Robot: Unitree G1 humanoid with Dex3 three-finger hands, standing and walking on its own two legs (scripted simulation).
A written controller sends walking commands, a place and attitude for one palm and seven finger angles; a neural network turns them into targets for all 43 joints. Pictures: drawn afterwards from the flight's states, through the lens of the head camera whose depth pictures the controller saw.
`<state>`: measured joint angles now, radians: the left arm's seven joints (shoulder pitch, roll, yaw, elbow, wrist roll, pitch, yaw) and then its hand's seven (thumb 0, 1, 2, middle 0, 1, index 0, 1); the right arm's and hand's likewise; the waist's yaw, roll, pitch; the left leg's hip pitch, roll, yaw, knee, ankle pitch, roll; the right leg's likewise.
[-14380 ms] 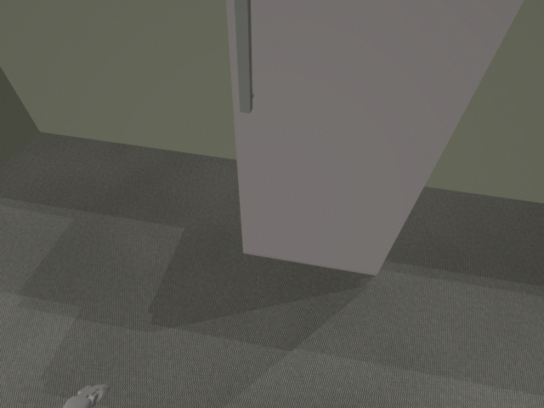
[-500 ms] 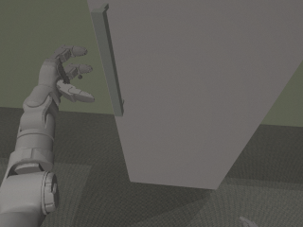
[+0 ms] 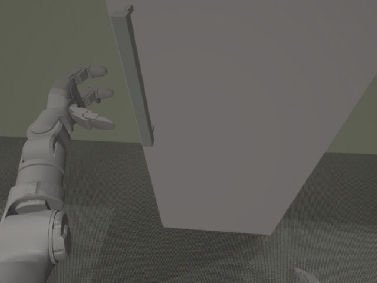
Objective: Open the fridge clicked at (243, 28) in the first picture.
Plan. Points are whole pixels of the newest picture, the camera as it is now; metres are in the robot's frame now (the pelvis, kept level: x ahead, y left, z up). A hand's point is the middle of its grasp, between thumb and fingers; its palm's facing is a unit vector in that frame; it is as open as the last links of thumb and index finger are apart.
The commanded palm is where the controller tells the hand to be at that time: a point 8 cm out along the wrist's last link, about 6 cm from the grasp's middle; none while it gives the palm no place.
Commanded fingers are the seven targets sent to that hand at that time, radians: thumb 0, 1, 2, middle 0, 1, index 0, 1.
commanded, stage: move the hooked fingers beside the handle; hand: left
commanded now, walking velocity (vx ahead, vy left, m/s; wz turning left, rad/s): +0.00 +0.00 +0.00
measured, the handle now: (140, 87) +0.48 +0.12 +0.19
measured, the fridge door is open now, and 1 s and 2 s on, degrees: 0 0 0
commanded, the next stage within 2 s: feel for the door with the fingertips in 0.54 s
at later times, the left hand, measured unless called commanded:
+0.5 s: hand (100, 104) +0.41 +0.19 +0.20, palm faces -0.03 -1.00 +0.00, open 14.0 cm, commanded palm +0.39 +0.24 +0.20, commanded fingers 0.00 -0.50 0.30 -0.30 -1.20 -0.30 -1.20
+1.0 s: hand (121, 101) +0.42 +0.15 +0.20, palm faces -0.06 -1.00 +0.01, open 14.0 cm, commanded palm +0.39 +0.20 +0.20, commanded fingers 0.00 -0.50 0.30 -0.30 -1.20 -0.30 -1.20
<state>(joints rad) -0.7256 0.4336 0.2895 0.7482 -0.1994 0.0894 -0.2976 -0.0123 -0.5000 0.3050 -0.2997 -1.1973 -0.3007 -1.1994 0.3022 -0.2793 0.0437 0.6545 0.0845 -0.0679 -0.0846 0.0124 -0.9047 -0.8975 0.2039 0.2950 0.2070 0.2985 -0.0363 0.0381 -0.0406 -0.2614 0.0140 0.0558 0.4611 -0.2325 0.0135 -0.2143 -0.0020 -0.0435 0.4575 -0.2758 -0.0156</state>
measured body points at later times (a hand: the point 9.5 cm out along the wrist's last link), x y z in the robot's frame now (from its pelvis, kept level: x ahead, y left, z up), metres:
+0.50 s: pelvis -0.01 +0.00 +0.00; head -0.02 +0.00 +0.45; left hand +0.40 +0.24 +0.20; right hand +0.14 -0.24 -0.09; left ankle +0.00 +0.11 -0.74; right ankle -0.02 -0.11 -0.74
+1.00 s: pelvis -0.01 +0.00 +0.00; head +0.00 -0.01 +0.45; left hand +0.42 +0.20 +0.20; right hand +0.10 -0.26 -0.11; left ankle +0.00 +0.11 -0.74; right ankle -0.02 -0.11 -0.74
